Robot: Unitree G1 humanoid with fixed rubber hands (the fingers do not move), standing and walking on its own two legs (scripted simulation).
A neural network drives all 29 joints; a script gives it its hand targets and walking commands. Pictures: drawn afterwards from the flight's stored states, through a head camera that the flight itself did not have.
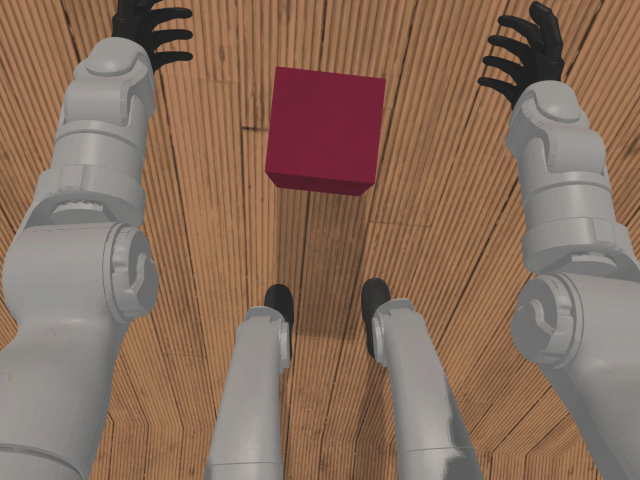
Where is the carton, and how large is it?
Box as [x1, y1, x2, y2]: [265, 66, 385, 195]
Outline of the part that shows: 276,66 265,172 277,187 359,195 374,183 385,79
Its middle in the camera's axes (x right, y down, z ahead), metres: +0.01 -0.21 +0.85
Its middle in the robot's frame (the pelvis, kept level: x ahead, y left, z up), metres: +0.56 -0.02 -0.54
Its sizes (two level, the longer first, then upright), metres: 0.210 0.200 0.250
